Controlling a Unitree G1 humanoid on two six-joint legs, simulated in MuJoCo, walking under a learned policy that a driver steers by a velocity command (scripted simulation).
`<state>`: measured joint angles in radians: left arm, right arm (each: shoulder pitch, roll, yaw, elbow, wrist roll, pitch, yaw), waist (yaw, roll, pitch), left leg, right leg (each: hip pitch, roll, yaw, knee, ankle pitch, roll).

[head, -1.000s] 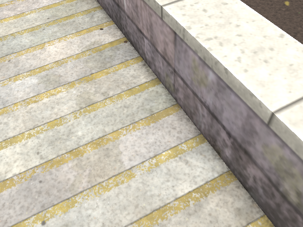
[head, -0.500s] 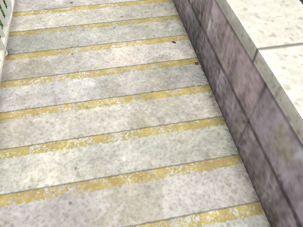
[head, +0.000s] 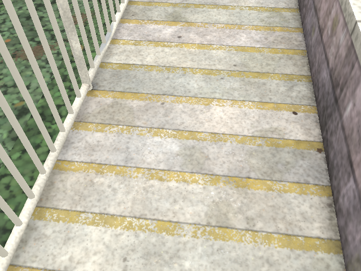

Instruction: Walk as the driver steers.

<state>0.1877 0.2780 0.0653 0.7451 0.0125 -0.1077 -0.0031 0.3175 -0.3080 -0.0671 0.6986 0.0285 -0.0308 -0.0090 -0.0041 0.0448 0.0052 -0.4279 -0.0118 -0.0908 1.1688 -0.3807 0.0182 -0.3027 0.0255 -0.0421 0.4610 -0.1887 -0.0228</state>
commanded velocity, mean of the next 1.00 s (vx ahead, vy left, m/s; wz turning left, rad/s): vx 0.50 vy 0.00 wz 0.19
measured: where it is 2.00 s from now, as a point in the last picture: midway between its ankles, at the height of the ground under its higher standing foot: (165, 151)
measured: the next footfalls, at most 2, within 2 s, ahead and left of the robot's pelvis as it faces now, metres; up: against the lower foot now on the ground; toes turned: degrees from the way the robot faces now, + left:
left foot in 0.38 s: +0.34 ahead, +0.18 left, +0.00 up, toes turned +15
right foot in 0.92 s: +0.70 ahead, +0.06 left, +0.00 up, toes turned +11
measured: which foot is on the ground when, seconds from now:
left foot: up 0.00-0.36, down 0.38-0.94, up 0.96-1.00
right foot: down 0.00-0.38, up 0.40-0.90, down 0.92-1.00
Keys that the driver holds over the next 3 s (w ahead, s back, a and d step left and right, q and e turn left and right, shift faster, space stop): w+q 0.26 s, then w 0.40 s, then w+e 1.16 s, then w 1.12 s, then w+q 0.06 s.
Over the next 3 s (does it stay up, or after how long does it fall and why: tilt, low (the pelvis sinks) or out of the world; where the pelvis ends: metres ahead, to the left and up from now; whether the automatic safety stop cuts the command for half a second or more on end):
stays up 1.59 -0.16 -0.01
